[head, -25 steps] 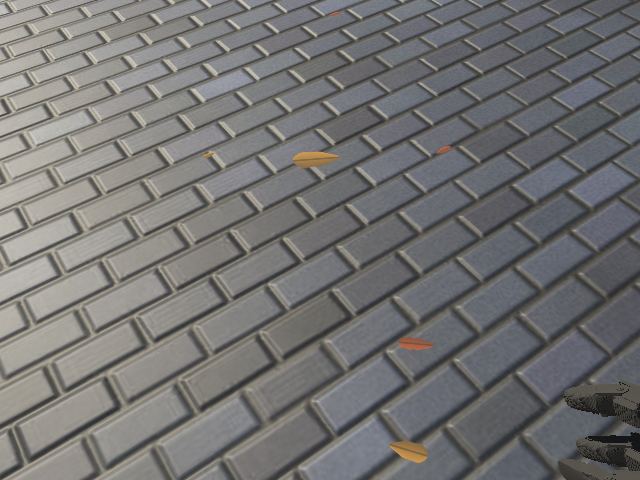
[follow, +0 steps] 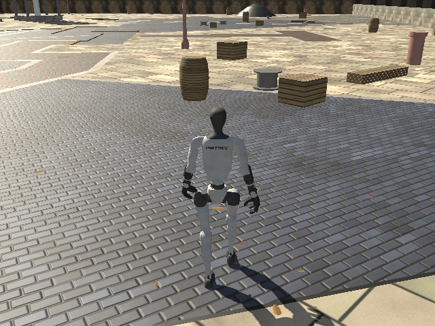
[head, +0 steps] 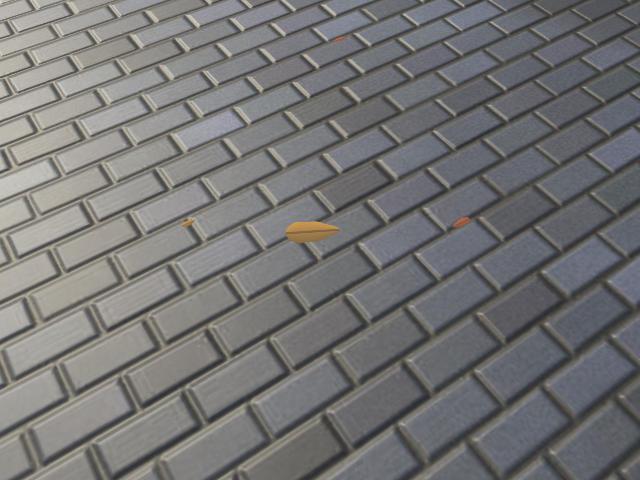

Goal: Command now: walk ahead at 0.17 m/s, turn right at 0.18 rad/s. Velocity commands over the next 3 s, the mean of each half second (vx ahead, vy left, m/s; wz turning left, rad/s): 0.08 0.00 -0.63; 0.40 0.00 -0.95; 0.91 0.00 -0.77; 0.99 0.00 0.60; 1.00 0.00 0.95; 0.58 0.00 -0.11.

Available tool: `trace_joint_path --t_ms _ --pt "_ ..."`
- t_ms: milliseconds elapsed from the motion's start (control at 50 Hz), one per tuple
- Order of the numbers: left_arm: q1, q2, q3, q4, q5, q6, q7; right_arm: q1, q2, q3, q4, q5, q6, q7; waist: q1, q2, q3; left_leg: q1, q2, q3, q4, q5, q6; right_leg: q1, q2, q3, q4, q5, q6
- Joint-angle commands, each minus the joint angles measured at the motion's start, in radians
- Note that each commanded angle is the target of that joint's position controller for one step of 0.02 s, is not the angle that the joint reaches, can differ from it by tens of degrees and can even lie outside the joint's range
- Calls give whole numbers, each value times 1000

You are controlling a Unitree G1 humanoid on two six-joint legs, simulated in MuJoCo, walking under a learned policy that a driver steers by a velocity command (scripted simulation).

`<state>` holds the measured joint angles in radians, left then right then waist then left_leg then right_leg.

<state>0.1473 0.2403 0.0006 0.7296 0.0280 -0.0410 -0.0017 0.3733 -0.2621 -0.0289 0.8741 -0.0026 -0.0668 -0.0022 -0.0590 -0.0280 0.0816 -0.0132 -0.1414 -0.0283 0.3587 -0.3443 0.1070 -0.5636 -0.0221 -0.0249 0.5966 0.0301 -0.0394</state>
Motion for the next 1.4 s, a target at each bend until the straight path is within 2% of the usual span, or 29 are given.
trace_joint_path --t_ms 20,40,60,80,140,180,300,440,460,480,500,520,560,620,700,900,940,960,980,1000,1020,1080,1200,1260,1300,1340,1360,1380,1400 --pt "265 122 43 49 11 -19 1 -84 -150 -35 -59 -2 -8 -22 142 69 -131 -108 224 -6 236 916 -2 397 62 -13 -105 60 -50" --pt "307 190 63 58 8 -27 -1 -61 -165 -42 -74 -5 -4 -28 148 4 -154 -148 149 38 444 692 -31 475 -7 62 -114 403 -79" --pt "319 283 91 37 5 -20 -3 70 -105 -35 -89 2 3 -35 104 -226 -264 -369 -10 106 874 -18 -87 671 -289 378 -50 1029 -281" --pt "289 257 88 19 -36 -4 -7 108 -92 -26 -97 -18 21 -34 68 -234 -400 -481 -37 7 1017 -278 -104 731 -369 596 -130 1071 -378" --pt "141 149 73 -18 -36 42 -3 -95 -118 -28 -133 -45 64 -29 55 60 -163 -523 86 -55 934 -133 -114 409 -189 451 -271 298 -250" --pt "137 156 81 -18 -20 56 0 -67 -92 -16 -154 -38 97 -29 29 -44 -159 -473 94 -51 844 -127 -130 328 -160 451 -290 200 -251" --pt "115 210 119 -52 -7 87 -6 -174 -84 -10 -188 -21 116 -36 61 -77 -160 -408 60 -51 536 -68 -133 241 -59 524 -376 -395 -147" --pt "19 202 141 -90 -17 105 -17 -62 -103 -19 -163 -3 73 -59 17 -170 -131 -97 3 -40 72 -12 -58 111 35 577 -421 -556 12" --pt "13 172 133 -103 -26 98 -16 -7 -158 -34 -156 -11 64 -73 -2 -120 -134 15 97 -107 -105 -51 -27 38 112 502 -361 -589 86" --pt "47 106 123 -123 -49 96 -13 -74 -282 -64 -188 -18 62 -80 39 204 -169 19 418 -475 -226 -265 74 -62 243 297 2 -647 114" --pt "76 191 142 -88 -5 87 -4 -269 -252 -56 -231 -40 66 -76 86 233 -79 -159 539 -518 -253 -114 135 -123 198 143 301 -554 116" --pt "87 238 156 -65 7 87 -8 -305 -151 -30 -257 -36 69 -74 108 107 -99 -253 487 -379 -205 45 130 -22 137 127 459 -488 114" --pt "142 190 142 -60 15 105 -26 -338 -99 -13 -262 -30 66 -66 154 97 -112 -274 366 -168 -122 253 76 21 116 106 637 -396 90" --pt "90 166 119 -88 -9 127 -54 -263 -114 -19 -272 -35 64 -54 89 150 -84 -164 339 -49 -76 375 79 -71 65 42 606 -363 104" --pt "-64 188 109 -158 -2 129 -101 -68 -222 -67 -227 -37 51 -34 -33 209 -104 39 437 -145 -192 -194 65 -156 5 13 413 -389 102" --pt "-159 143 78 -203 0 95 -128 -69 -244 -94 -193 -37 21 -8 -10 195 -37 -105 489 120 -194 -230 -19 152 -1 -120 57 -458 -23" --pt "-20 142 76 -152 8 82 -113 -108 -240 -91 -190 -25 32 -2 78 130 -54 -228 454 236 -25 -129 -44 382 49 -168 -59 -380 -56" --pt "190 192 100 -68 10 74 -90 -106 -213 -81 -188 -28 31 1 174 -15 -146 -351 381 325 296 105 -68 643 92 -124 -85 -439 -87" --pt "364 282 122 -21 2 65 -65 -175 -121 -51 -224 -49 31 11 257 -259 -152 -658 292 336 706 -134 -96 814 -94 191 -167 -642 -140" --pt "342 390 132 -74 -20 58 -43 -326 -84 -37 -348 -60 16 20 263 -384 -113 -1051 131 137 914 -261 -144 859 -255 734 -370 -796 -251" --pt "311 345 123 -78 -18 57 -28 -390 -146 -43 -365 -77 1 28 264 -186 -62 -1142 210 9 969 -162 -141 856 -296 711 -392 -694 -280" --pt "222 272 95 -93 -7 35 -7 -232 -199 -48 -284 -77 -15 47 117 -31 -35 -938 266 7 841 10 -148 661 -173 477 -377 -476 -249" --pt "215 256 96 -53 -20 -27 -11 -388 -140 -16 -339 -43 26 56 79 -25 62 -737 206 44 503 210 -179 400 -53 374 -459 -142 -241" --pt "244 282 107 -22 -35 -41 -3 -461 -119 -2 -365 -24 19 58 99 -42 28 -527 165 50 316 331 -143 392 -88 401 -467 108 -212" --pt "207 305 112 -16 -40 -44 0 -342 -155 -16 -330 -19 18 39 36 -45 -49 -298 118 49 246 292 -115 420 -80 384 -354 396 -159" --pt "165 336 118 0 -16 -44 -6 54 -226 -57 -228 -13 21 -5 -168 -15 -276 140 100 100 282 159 -89 349 -27 323 100 600 -114" --pt "176 235 91 7 1 -60 -3 259 -278 -79 -179 -38 14 -31 -234 73 -373 351 240 -33 285 -86 -67 199 38 260 453 345 -102" --pt "267 58 47 -28 -30 -65 -10 261 -351 -89 -162 -76 1 -28 -125 399 -434 427 492 -589 46 -540 26 -48 186 229 796 -496 -76" --pt "281 104 38 -34 -25 -67 -19 117 -302 -82 -176 -57 -1 -8 -48 407 -368 315 506 -939 -156 -586 81 -147 167 230 852 -442 -97"
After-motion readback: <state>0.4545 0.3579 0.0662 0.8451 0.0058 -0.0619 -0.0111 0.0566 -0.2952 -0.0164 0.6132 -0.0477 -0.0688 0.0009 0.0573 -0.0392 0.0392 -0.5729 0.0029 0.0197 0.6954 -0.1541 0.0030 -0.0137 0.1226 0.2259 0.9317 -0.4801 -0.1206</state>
